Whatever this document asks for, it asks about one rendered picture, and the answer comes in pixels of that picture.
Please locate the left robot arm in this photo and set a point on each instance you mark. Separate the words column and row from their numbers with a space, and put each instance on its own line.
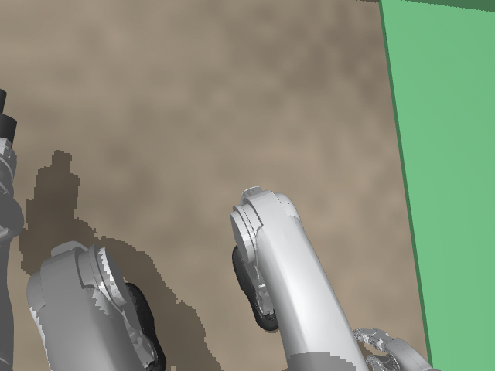
column 11, row 224

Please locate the right robot foot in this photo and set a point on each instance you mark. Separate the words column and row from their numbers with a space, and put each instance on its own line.
column 267, row 322

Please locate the left robot foot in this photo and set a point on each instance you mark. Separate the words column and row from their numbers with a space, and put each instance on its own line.
column 146, row 321

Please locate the right robot hand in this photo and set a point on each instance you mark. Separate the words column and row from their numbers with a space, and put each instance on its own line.
column 400, row 355

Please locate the bottle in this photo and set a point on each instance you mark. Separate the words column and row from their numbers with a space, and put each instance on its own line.
column 7, row 124

